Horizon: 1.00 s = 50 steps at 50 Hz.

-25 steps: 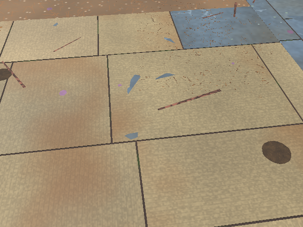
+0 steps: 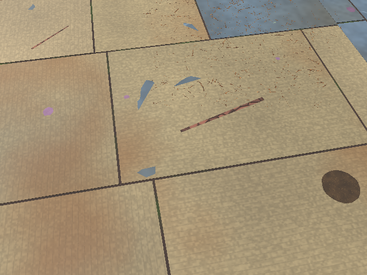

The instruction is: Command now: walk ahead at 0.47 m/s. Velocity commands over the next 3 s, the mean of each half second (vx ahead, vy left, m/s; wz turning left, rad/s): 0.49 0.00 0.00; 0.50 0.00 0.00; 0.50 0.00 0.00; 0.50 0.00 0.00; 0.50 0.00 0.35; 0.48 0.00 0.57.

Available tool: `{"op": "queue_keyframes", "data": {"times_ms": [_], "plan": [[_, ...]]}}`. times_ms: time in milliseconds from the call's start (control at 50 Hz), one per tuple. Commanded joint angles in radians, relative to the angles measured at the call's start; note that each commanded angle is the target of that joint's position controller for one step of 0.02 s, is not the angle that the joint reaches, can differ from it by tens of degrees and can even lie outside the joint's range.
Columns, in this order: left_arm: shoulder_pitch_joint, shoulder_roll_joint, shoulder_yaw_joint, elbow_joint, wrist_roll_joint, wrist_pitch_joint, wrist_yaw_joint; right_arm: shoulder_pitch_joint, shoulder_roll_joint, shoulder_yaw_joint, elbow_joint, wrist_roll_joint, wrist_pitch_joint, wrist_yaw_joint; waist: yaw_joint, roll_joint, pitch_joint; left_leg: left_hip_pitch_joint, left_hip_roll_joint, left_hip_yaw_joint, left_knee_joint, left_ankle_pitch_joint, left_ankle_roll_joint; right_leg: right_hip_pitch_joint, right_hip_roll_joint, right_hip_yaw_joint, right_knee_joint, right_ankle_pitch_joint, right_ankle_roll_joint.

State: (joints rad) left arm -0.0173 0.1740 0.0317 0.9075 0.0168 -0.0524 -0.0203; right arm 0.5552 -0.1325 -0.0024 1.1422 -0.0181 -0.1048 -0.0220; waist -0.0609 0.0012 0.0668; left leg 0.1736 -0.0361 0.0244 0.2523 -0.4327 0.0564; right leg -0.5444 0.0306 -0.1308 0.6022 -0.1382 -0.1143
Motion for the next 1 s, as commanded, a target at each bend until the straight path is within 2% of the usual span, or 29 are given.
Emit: {"op": "queue_keyframes", "data": {"times_ms": [20, 40, 60, 80, 100, 120, 160, 200, 260, 300, 360, 460, 500, 520, 540, 560, 580, 600, 620, 640, 660, 680, 700, 720, 760, 800, 820, 900, 1000], "plan": [[0.398, 0.137, 0.054, 0.082, 0.003, -0.015, 0.024, -0.028, -0.182, -0.031, -0.038, 0.008, -0.008, -0.004, 0.231, 0.103, -0.142, -0.236, 0.195, -0.02, 0.457, 1.086, 0.064, 0.532, 0.027, 0.022, -0.101, 0.034, -0.06], [0.534, 0.22, 0.077, 0.105, 0.029, -0.019, 0.031, -0.009, -0.132, -0.02, -0.062, 0.009, -0.004, 0.004, 0.256, -0.008, -0.242, -0.411, 0.135, 0.014, 0.764, 0.682, 0.058, 0.726, -0.204, 0.285, -0.131, -0.168, -0.102], [0.519, 0.27, 0.084, 0.094, 0.039, -0.014, 0.019, 0.113, -0.024, -0.01, -0.07, 0.034, 0.005, 0.014, 0.165, -0.187, -0.327, -0.711, -0.046, -0.007, 1.137, -0.104, 0.033, 0.878, -0.465, 0.816, -0.278, -0.215, -0.26], [0.417, 0.225, 0.08, 0.088, -0.004, -0.008, 0.011, 0.002, -0.123, -0.033, -0.088, 0.011, 0.012, 0.014, 0.153, -0.056, -0.226, -0.797, 0.015, -0.091, 1.169, -0.004, 0.054, 0.75, -0.411, 0.825, -0.374, -0.407, -0.242], [0.308, 0.159, 0.06, 0.066, -0.013, -0.013, 0.009, -0.106, -0.139, -0.041, -0.129, 0.002, 0.009, 0.02, 0.119, -0.037, -0.076, -0.821, 0.063, -0.081, 1.112, 0.101, 0.059, 0.589, -0.379, 0.666, -0.409, -0.393, -0.204], [0.269, 0.108, 0.046, 0.067, -0.007, -0.026, 0.006, -0.144, -0.126, -0.043, -0.136, -0.002, 0.006, 0.023, 0.091, 0.009, -0.014, -0.779, 0.093, -0.078, 1.056, 0.151, 0.059, 0.473, -0.334, 0.56, -0.438, -0.25, -0.175], [0.295, 0.05, 0.025, 0.096, -0.003, -0.044, 0.016, -0.113, -0.088, -0.042, -0.125, -0.019, 0.028, 0.031, 0.033, -0.005, -0.002, -0.671, 0.125, -0.075, 0.968, 0.166, 0.039, 0.354, -0.26, 0.395, -0.455, -0.055, -0.124], [0.355, 0.061, 0.021, 0.121, -0.003, -0.06, 0.022, -0.121, -0.066, -0.043, -0.133, -0.021, 0.046, 0.039, 0.017, -0.022, 0.001, -0.667, 0.128, -0.052, 0.912, 0.17, 0.02, 0.341, -0.237, 0.321, -0.461, 0.08, -0.118], [0.417, 0.098, 0.022, 0.133, -0.005, -0.065, 0.024, -0.257, -0.086, -0.049, -0.184, -0.023, 0.063, 0.047, 0.028, -0.037, 0.034, -0.777, 0.147, -0.014, 0.809, 0.26, -0.004, 0.365, -0.214, 0.253, -0.492, 0.139, -0.109], [0.457, 0.095, 0.016, 0.136, -0.006, -0.063, 0.023, -0.365, -0.093, -0.048, -0.223, -0.017, 0.065, 0.052, 0.053, -0.04, 0.049, -0.83, 0.148, 0.01, 0.705, 0.336, -0.018, 0.399, -0.197, 0.221, -0.497, 0.215, -0.094], [0.513, 0.09, 0.009, 0.144, -0.008, -0.063, 0.025, -0.493, -0.078, -0.039, -0.265, -0.006, 0.06, 0.056, 0.087, -0.052, 0.05, -0.808, 0.12, 0.05, 0.519, 0.426, -0.027, 0.443, -0.175, 0.174, -0.482, 0.341, -0.064], [0.591, 0.104, 0.006, 0.171, 0.003, -0.059, 0.038, -0.615, -0.088, -0.035, -0.31, -0.001, 0.052, 0.052, 0.122, -0.069, 0.05, -0.806, 0.076, 0.078, 0.357, 0.42, 0.007, 0.621, -0.217, 0.165, -0.429, 0.486, -0.069], [0.571, 0.117, 0.009, 0.172, 0.009, -0.058, 0.044, -0.594, -0.103, -0.041, -0.313, -0.002, 0.043, 0.048, 0.094, -0.076, 0.036, -0.75, 0.051, 0.083, 0.314, 0.349, 0.039, 0.672, -0.237, 0.154, -0.363, 0.643, -0.068], [0.554, 0.128, 0.012, 0.17, 0.01, -0.058, 0.046, -0.545, -0.116, -0.048, -0.301, -0.003, 0.039, 0.042, 0.067, -0.084, 0.008, -0.676, 0.025, 0.091, 0.299, 0.302, 0.057, 0.683, -0.24, 0.144, -0.297, 0.777, -0.06], [0.542, 0.139, 0.015, 0.17, 0.012, -0.056, 0.047, -0.449, -0.134, -0.058, -0.272, -0.004, 0.033, 0.034, 0.026, -0.09, -0.041, -0.57, -0.005, 0.096, 0.277, 0.27, 0.077, 0.69, -0.237, 0.137, -0.187, 0.878, -0.051], [0.521, 0.145, 0.017, 0.167, 0.007, -0.051, 0.046, -0.291, -0.153, -0.072, -0.218, -0.008, 0.025, 0.026, -0.042, -0.072, -0.118, -0.388, -0.02, 0.101, 0.204, 0.318, 0.1, 0.647, -0.211, 0.113, -0.012, 0.854, -0.035], [0.51, 0.127, 0.01, 0.146, -0.004, -0.053, 0.042, -0.124, -0.209, -0.092, -0.176, -0.031, 0.017, 0.015, -0.103, -0.035, -0.216, -0.127, 0.112, -0.034, 0.201, 0.284, 0.142, 0.457, -0.179, 0.097, 0.229, 0.592, -0.022], [0.615, 0.021, -0.009, 0.121, -0.047, -0.05, 0.029, -0.026, -0.315, -0.121, -0.169, -0.052, 0.02, 0.014, -0.069, 0.184, -0.358, 0.171, 0.432, -0.525, 0.148, 0.21, 0.287, 0.09, -0.002, 0.031, 0.651, -0.064, 0.029], [0.587, 0.104, 0.017, 0.131, -0.022, -0.046, 0.029, -0.092, -0.282, -0.117, -0.168, -0.012, 0.035, 0.029, -0.047, 0.094, -0.35, 0.121, 0.444, -0.698, 0.034, 0.177, 0.304, -0.024, 0.027, 0.165, 0.77, -0.34, 0.014], [0.491, 0.109, 0.023, 0.098, -0.01, -0.045, 0.028, -0.212, -0.234, -0.102, -0.184, 0.005, 0.036, 0.033, 0.002, 0.062, -0.176, -0.036, 0.408, -0.534, 0.005, 0.122, 0.266, -0.084, -0.036, 0.184, 0.757, -0.256, 0.008], [0.431, 0.098, 0.022, 0.083, -0.004, -0.049, 0.024, -0.277, -0.169, -0.085, -0.194, 0.005, 0.028, 0.038, 0.021, 0.012, -0.083, -0.174, 0.366, -0.426, -0.041, 0.182, 0.233, -0.07, -0.071, 0.182, 0.699, -0.189, 0.009], [0.414, 0.082, 0.024, 0.083, 0.003, -0.043, 0.021, -0.298, -0.133, -0.074, -0.189, 0.002, 0.02, 0.036, 0.051, 0.009, -0.038, -0.26, 0.317, -0.338, -0.067, 0.24, 0.194, -0.032, -0.098, 0.178, 0.64, -0.157, 0.013], [0.43, 0.064, 0.023, 0.085, 0.017, -0.029, 0.016, -0.29, -0.101, -0.062, -0.172, 0.004, 0.014, 0.03, 0.08, 0.026, -0.021, -0.328, 0.277, -0.267, -0.087, 0.301, 0.165, 0.018, -0.115, 0.174, 0.591, -0.142, 0.024], [0.446, 0.044, 0.021, 0.091, 0.022, -0.016, 0.009, -0.266, -0.095, -0.058, -0.158, 0.003, 0.007, 0.027, 0.093, 0.035, -0.025, -0.351, 0.259, -0.224, -0.095, 0.349, 0.156, 0.048, -0.117, 0.166, 0.567, -0.133, 0.034], [0.419, 0.04, 0.023, 0.077, 0.024, -0.001, 0.001, -0.209, -0.126, -0.061, -0.136, 0.006, -0.006, 0.023, 0.102, 0.04, -0.018, -0.356, 0.241, -0.173, -0.106, 0.449, 0.158, 0.025, -0.122, 0.144, 0.529, -0.106, 0.05], [0.331, 0.051, 0.025, 0.044, 0.024, 0.009, -0.004, -0.175, -0.151, -0.064, -0.128, 0.006, -0.009, 0.023, 0.095, 0.045, 0.006, -0.344, 0.228, -0.138, -0.13, 0.463, 0.156, -0.047, -0.139, 0.125, 0.467, -0.039, 0.067], [0.28, 0.057, 0.025, 0.026, 0.022, 0.011, -0.006, -0.155, -0.151, -0.062, -0.125, 0.006, -0.008, 0.023, 0.084, 0.048, 0.018, -0.329, 0.221, -0.126, -0.138, 0.479, 0.152, -0.083, -0.145, 0.115, 0.425, -0.002, 0.075], [0.109, 0.052, 0.016, -0.033, 0.009, 0.008, -0.009, -0.084, -0.143, -0.052, -0.113, 0.007, -0.006, 0.023, 0.041, 0.057, 0.036, -0.269, 0.195, -0.076, -0.137, 0.588, 0.129, -0.107, -0.13, 0.076, 0.202, 0.113, 0.092], [-0.023, 0.055, 0.009, -0.08, 0.004, 0.0, -0.007, 0.0, -0.154, -0.05, -0.084, -0.001, -0.003, 0.012, 0.001, 0.072, 0.045, -0.117, 0.231, -0.062, -0.097, 0.691, 0.136, -0.101, -0.091, 0.046, 0.03, 0.122, 0.064]]}}
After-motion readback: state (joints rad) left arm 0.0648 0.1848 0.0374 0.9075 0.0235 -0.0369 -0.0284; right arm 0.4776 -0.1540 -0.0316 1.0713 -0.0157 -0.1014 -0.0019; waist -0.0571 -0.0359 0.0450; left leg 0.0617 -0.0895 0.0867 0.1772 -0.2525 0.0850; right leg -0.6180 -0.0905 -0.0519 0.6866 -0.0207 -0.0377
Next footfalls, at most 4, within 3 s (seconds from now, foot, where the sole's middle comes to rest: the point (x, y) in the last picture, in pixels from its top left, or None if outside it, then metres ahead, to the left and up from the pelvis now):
0.04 right None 0.19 -0.07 -0.76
0.58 left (157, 255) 0.51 0.09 -0.76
1.12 right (198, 178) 0.81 -0.09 -0.76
1.70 left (155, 122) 1.11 0.08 -0.76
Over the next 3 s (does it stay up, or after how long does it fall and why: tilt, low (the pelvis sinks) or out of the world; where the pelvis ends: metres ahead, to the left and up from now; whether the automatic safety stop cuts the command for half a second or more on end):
stays up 1.58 0.11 0.02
